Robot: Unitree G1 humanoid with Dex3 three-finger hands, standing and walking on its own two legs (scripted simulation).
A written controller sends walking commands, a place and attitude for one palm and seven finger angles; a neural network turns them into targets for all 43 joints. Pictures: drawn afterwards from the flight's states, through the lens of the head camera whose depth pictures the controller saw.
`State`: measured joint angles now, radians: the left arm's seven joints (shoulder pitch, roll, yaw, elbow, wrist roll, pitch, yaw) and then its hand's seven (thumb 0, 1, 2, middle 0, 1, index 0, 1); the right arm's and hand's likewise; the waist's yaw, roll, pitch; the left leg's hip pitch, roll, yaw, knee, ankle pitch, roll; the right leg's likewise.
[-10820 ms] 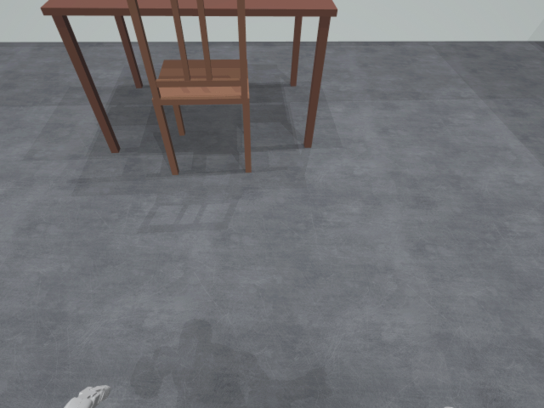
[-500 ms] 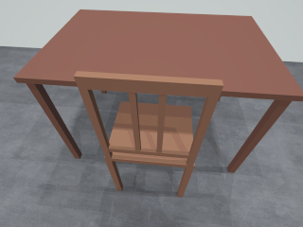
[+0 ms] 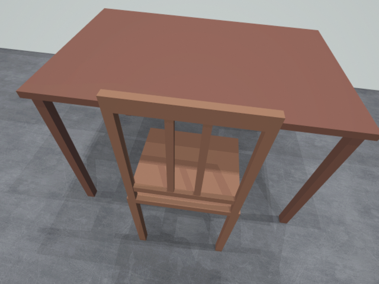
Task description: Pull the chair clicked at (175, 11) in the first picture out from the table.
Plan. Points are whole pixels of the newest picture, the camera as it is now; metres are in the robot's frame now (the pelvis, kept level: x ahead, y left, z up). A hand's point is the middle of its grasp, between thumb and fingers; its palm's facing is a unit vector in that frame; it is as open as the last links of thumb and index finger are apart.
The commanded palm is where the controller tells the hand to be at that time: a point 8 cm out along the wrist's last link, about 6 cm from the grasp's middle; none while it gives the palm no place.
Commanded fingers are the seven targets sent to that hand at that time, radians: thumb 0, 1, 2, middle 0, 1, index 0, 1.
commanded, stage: look again from close up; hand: left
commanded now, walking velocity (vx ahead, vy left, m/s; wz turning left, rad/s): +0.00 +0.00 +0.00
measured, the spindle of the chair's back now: (170, 160) +0.45 +0.09 -0.06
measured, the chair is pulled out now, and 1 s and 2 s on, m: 0.00 0.00 0.00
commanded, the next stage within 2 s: shuffle to correct the standing spot in 0.38 s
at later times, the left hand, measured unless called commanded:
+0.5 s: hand out of the picture -0.03 +0.17 -0.18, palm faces +0.02 -0.98 -0.18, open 7.3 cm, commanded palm none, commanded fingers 0.00 0.90 0.90 -0.20 -0.30 -0.20 -0.30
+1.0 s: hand out of the picture -0.02 +0.11 -0.17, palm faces +0.03 -0.97 -0.23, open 7.3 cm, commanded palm none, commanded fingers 0.00 0.90 0.90 -0.20 -0.30 -0.20 -0.30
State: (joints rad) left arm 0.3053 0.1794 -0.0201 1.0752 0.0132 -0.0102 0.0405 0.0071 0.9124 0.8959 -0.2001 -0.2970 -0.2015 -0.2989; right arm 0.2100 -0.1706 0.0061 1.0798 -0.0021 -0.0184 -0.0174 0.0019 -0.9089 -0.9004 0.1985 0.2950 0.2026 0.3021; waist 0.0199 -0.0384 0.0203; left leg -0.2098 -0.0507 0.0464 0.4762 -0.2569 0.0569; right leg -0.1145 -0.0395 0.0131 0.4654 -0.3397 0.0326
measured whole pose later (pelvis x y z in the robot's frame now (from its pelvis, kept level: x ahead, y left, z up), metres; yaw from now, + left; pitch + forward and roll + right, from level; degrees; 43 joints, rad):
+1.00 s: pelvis +0.00 -0.07 +0.00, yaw -1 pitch +0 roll +1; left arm 0.34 0.16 0.02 1.06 0.02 0.00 0.03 0.01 0.91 0.90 -0.20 -0.30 -0.20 -0.30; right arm 0.29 -0.17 -0.03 1.13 -0.01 0.03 -0.04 0.00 -0.91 -0.90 0.20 0.30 0.20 0.30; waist 0.01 0.01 0.01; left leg -0.34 0.02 0.02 0.75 -0.42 0.00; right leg -0.18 0.03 -0.08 0.50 -0.33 -0.08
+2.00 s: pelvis -0.04 +0.04 +0.00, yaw -2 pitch -1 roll +0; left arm 0.38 0.17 0.02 0.99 0.02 0.04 0.05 0.01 0.91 0.90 -0.20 -0.30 -0.20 -0.30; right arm 0.30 -0.18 -0.02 1.02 -0.01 0.04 -0.02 0.00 -0.91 -0.90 0.20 0.30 0.20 0.30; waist 0.01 -0.02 0.00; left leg -0.24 -0.18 0.09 0.36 -0.12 0.14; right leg -0.21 -0.02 0.03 0.54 -0.35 -0.02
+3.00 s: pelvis -0.06 +0.23 +0.00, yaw -2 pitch -2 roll -4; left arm 0.20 0.23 0.04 0.89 0.03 0.07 0.01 0.01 0.92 0.90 -0.20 -0.30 -0.20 -0.30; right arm 0.43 -0.07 0.02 1.01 -0.02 0.00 -0.06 0.00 -0.91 -0.90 0.20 0.30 0.21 0.30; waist -0.02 -0.09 0.05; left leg -0.20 -0.07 0.01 0.51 -0.28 0.11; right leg -0.59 0.09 0.10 1.32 -0.23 0.02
